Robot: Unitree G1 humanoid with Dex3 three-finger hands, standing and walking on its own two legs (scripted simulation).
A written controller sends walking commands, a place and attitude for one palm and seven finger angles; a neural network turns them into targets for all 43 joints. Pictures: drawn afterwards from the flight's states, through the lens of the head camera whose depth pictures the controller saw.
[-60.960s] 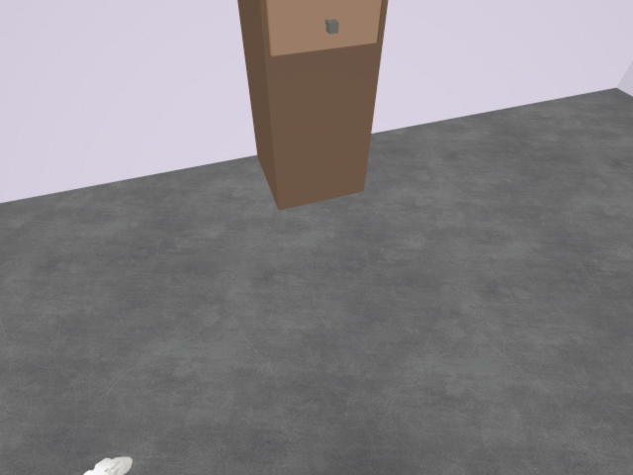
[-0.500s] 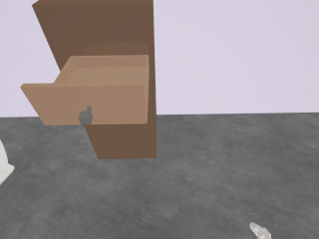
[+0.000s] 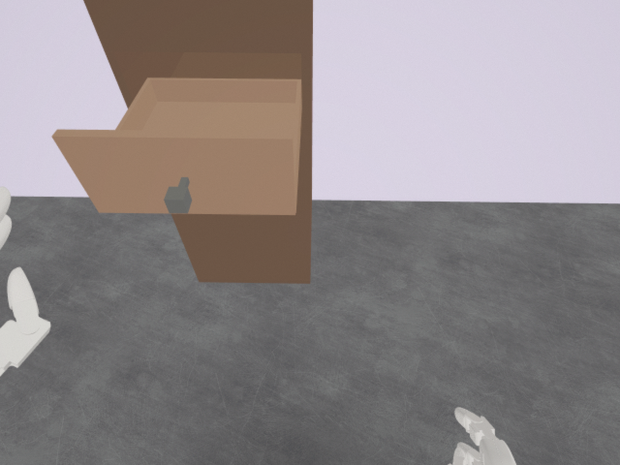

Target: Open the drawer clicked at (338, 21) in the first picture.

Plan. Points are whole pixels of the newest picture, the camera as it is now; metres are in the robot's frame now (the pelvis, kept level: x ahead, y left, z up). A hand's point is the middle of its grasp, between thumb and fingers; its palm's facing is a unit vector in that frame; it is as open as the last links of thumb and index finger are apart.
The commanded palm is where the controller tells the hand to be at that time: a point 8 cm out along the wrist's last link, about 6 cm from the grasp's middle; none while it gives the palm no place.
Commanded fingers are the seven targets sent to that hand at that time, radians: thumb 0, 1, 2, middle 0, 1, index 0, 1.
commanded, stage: let the arm hang, fingers relaxed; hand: left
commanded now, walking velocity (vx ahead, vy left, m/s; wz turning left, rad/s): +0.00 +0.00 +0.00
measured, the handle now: (180, 193) +0.53 +0.26 +0.03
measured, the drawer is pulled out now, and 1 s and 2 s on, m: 0.30 0.30 0.30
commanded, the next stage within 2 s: look to check the result in 1.12 s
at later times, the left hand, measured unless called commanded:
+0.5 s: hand out of the picture +0.00 +0.20 -0.18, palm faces +0.13 -0.96 -0.25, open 7.1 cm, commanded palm none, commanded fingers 0.00 0.90 0.90 -0.20 -0.30 -0.20 -0.30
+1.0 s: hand out of the picture -0.03 +0.18 -0.17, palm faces +0.07 -0.98 -0.21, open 7.3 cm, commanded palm none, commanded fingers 0.00 0.90 0.90 -0.20 -0.30 -0.20 -0.30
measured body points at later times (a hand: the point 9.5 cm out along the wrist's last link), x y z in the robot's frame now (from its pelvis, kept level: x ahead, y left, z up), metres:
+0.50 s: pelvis -0.02 +0.00 -0.01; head +0.02 +0.00 +0.44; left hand -0.01 +0.25 -0.16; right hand +0.03 -0.23 -0.16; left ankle -0.03 +0.11 -0.74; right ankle -0.01 -0.08 -0.74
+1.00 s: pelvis -0.03 +0.01 +0.00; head -0.02 -0.01 +0.45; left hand -0.03 +0.23 -0.15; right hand -0.04 -0.21 -0.16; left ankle -0.03 +0.11 -0.74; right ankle -0.01 -0.08 -0.74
